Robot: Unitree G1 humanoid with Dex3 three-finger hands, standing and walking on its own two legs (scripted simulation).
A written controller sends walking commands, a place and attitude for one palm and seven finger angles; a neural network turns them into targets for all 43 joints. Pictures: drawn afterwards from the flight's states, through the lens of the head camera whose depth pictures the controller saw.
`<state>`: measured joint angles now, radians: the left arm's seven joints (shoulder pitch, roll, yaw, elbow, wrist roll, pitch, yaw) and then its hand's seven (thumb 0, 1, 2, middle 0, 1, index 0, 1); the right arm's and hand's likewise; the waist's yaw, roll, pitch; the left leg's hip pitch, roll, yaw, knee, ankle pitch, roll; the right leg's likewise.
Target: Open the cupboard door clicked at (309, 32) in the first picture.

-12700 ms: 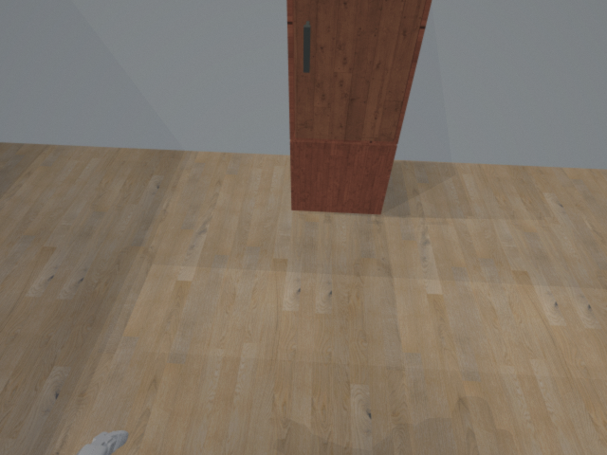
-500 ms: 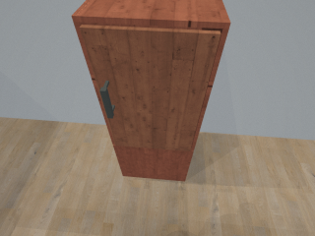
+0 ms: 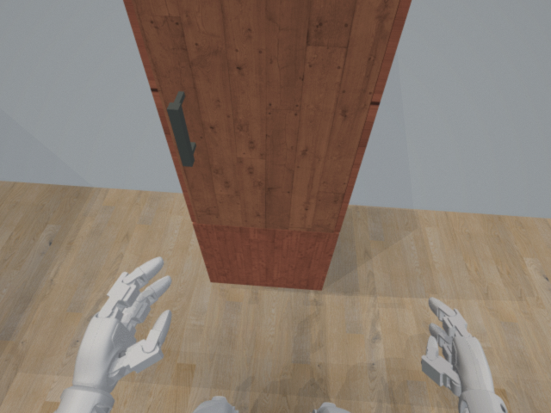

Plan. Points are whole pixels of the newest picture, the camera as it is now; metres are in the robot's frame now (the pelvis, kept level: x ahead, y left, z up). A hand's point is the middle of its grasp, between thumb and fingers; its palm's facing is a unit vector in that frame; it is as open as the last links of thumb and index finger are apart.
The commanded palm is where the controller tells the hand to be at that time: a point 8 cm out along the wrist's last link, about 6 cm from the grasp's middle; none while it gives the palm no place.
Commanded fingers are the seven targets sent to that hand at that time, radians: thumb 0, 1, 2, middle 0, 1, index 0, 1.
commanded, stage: raise the hand with hooked fingers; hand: left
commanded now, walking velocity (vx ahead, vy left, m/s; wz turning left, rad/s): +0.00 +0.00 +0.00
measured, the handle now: (184, 130) +0.58 +0.21 +0.06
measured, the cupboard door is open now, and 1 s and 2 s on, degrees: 0 0 0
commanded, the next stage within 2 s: move the hooked fingers beside the handle in 1.74 s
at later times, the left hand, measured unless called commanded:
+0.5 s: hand (97, 327) +0.22 +0.25 +0.03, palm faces +0.04 -1.00 -0.03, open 11.2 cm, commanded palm +0.19 +0.30 +0.04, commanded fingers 0.00 -0.13 0.46 -0.27 -0.96 -0.27 -0.96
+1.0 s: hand (61, 288) +0.26 +0.30 +0.06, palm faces +0.04 -1.00 -0.05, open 13.7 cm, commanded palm +0.23 +0.35 +0.07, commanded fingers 0.00 -0.50 0.30 -0.30 -1.20 -0.30 -1.20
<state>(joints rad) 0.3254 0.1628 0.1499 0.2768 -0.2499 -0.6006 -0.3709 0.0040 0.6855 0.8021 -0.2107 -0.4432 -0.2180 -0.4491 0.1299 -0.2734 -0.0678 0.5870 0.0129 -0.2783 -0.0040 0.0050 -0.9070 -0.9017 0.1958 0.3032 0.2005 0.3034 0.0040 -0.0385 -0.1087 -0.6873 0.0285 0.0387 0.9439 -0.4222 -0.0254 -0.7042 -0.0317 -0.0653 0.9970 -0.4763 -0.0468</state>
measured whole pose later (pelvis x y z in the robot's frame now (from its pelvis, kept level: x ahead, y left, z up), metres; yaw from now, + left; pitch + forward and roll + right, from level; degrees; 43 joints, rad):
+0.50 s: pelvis -0.02 +0.04 -0.01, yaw +0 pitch +12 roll -2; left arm 0.32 0.26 0.25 0.05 -0.30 -0.28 -0.28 0.01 0.10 0.56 -0.26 -0.82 -0.26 -0.82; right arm 0.29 -0.19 0.03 0.56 0.02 -0.20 -0.06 0.01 -0.90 -0.90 0.20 0.30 0.21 0.30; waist -0.02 0.02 -0.10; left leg -0.80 0.03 0.02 1.05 -0.46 0.02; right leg -0.76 -0.03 -0.08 1.00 -0.45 0.00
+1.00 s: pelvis +0.00 +0.04 +0.00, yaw +1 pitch +10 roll -3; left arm 0.11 0.37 0.36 0.26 -0.33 -0.27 -0.43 -0.01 -0.44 0.32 -0.29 -1.16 -0.30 -1.17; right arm 0.24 -0.26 0.05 0.54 0.03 -0.23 -0.07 0.01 -0.90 -0.90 0.20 0.30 0.20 0.30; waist 0.00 0.02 -0.09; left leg -0.71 0.02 0.00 0.98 -0.45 0.03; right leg -0.66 -0.03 -0.10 0.91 -0.43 0.00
